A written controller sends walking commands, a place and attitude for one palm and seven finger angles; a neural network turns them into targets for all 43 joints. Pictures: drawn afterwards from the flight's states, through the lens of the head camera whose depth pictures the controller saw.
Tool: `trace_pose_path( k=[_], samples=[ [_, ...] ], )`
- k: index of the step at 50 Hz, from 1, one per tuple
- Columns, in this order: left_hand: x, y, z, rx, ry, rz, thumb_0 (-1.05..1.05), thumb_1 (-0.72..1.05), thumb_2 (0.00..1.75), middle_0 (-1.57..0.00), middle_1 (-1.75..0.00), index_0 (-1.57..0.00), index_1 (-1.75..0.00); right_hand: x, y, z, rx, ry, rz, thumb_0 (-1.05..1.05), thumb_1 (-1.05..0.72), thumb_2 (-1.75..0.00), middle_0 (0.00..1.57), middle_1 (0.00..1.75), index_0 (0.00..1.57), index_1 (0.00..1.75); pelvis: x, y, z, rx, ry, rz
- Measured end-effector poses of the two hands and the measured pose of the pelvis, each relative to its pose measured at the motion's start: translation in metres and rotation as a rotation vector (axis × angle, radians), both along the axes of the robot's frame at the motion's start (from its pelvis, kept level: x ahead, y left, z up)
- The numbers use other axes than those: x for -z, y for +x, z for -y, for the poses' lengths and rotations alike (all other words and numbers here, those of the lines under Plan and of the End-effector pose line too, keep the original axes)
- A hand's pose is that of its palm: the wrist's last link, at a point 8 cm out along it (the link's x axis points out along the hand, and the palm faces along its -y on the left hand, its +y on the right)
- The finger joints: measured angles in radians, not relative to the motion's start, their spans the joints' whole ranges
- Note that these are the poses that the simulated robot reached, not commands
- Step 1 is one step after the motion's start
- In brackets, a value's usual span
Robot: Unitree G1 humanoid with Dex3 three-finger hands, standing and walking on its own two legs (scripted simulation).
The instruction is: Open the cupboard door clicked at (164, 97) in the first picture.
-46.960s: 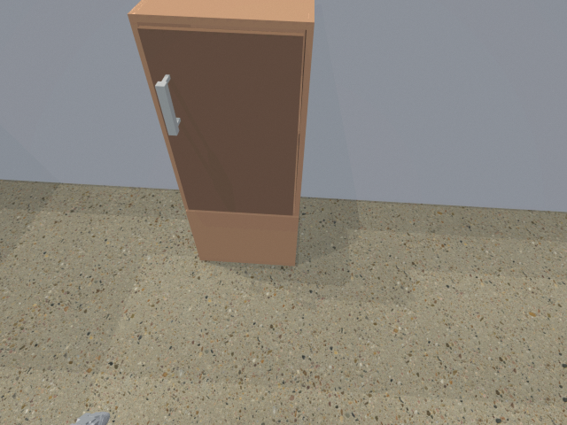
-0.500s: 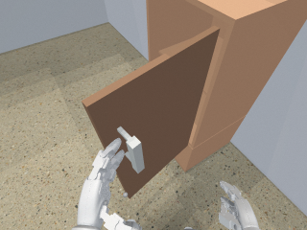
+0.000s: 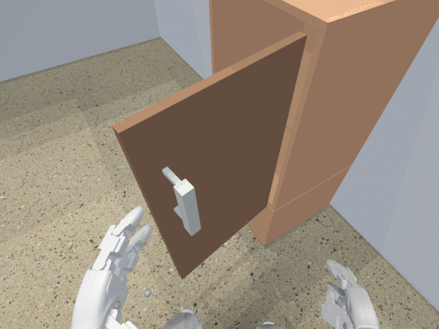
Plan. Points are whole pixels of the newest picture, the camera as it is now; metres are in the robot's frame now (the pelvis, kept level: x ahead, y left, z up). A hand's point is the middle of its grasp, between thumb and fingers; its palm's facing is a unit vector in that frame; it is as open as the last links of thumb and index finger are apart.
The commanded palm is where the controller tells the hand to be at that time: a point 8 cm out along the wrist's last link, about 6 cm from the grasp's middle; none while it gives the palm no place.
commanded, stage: draw the hand back to the body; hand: left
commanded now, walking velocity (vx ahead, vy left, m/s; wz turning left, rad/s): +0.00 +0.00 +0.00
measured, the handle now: (181, 202) +0.31 +0.09 +0.09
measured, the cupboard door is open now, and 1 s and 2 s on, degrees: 100 100 100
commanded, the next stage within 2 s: step back with the hand held close in 1.62 s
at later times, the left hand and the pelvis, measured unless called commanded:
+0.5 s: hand (100, 271) +0.18 +0.16 +0.14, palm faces -0.03 -1.00 -0.07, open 16.3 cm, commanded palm +0.14 +0.22 +0.16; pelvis +0.01 +0.01 +0.03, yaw +0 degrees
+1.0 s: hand (14, 220) +0.21 +0.25 +0.20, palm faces +0.30 -0.88 -0.38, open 12.0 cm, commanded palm +0.17 +0.30 +0.22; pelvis +0.04 +0.03 +0.07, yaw -1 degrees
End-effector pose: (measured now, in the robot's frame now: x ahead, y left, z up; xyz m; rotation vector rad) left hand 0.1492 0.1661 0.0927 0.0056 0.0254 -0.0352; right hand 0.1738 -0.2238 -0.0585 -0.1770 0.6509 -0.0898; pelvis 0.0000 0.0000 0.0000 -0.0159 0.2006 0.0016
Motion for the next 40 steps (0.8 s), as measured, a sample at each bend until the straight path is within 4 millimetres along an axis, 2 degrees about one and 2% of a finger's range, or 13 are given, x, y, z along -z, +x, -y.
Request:
trace_pose_path(
  k=[7,16,26,28,33,40],
  samples=[
    [-0.006,0.003,0.003,0.029,0.007,0.017,-0.01,-0.50,0.30,-0.15,-0.30,-0.15,-0.30,-0.001,-0.007,0.003,0.029,-0.002,0.001,0.01,-0.90,-0.90,0.20,0.30,0.20,0.30,-0.001,-0.002,-0.002,0.006,0.000,0.008],
    [-0.035,0.008,-0.025,-0.016,0.048,0.036,-0.01,-0.50,0.30,-0.15,-0.30,-0.15,-0.30,-0.014,-0.007,-0.007,0.047,0.022,0.009,0.01,-0.90,-0.90,0.20,0.30,0.20,0.30,-0.016,0.005,-0.006,0.008,-0.005,0.045],
    [-0.056,0.010,-0.052,-0.012,0.062,0.033,-0.01,-0.49,0.31,-0.15,-0.30,-0.15,-0.30,-0.034,0.013,-0.016,0.027,0.007,0.056,0.01,-0.90,-0.90,0.20,0.30,0.20,0.30,-0.029,0.016,-0.014,0.002,-0.012,0.074],
    [-0.061,0.010,-0.059,-0.018,0.067,0.039,-0.01,-0.47,0.32,-0.16,-0.30,-0.15,-0.30,-0.038,0.018,-0.018,0.019,0.004,0.068,0.01,-0.90,-0.90,0.20,0.30,0.20,0.30,-0.031,0.017,-0.015,0.000,-0.014,0.080],
    [-0.074,0.011,-0.078,-0.146,0.242,-0.022,-0.01,-0.37,0.36,-0.16,-0.30,-0.15,-0.30,-0.050,0.026,-0.025,0.024,-0.024,0.064,0.01,-0.90,-0.90,0.20,0.30,0.20,0.30,-0.043,0.022,-0.020,0.007,-0.016,0.112],
    [-0.092,0.014,-0.098,-0.255,0.328,-0.045,-0.01,-0.15,0.45,-0.17,-0.30,-0.16,-0.30,-0.060,0.031,-0.039,0.000,-0.032,0.047,0.01,-0.90,-0.90,0.20,0.30,0.20,0.30,-0.059,0.029,-0.027,0.007,-0.010,0.158]
  ],
)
